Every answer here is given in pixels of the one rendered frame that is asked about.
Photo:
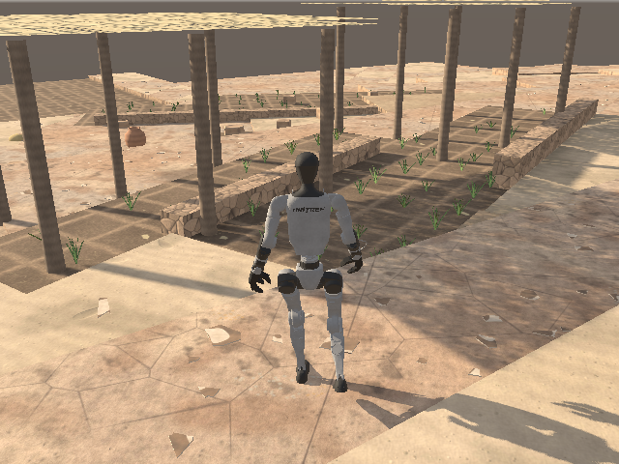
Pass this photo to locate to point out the robot left upper arm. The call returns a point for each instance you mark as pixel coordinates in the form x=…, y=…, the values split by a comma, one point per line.
x=277, y=205

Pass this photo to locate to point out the robot right upper arm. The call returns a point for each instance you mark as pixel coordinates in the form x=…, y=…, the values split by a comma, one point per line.
x=338, y=202

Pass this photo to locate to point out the robot thigh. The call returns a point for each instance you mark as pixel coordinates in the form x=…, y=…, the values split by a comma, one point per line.
x=333, y=284
x=287, y=284

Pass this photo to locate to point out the right robot hand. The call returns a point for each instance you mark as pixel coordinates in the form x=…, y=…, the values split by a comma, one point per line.
x=356, y=268

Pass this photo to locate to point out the right robot thigh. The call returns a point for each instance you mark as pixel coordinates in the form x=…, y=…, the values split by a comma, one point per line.
x=333, y=284

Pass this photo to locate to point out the left robot thigh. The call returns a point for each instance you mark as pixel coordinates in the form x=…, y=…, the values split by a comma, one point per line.
x=287, y=284

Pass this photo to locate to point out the left robot hand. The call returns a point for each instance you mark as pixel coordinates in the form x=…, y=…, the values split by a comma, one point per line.
x=258, y=278

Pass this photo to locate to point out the right robot forearm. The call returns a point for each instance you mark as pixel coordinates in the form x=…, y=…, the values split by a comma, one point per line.
x=354, y=249

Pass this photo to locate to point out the left robot forearm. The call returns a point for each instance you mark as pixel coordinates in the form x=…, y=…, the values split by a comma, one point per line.
x=261, y=258

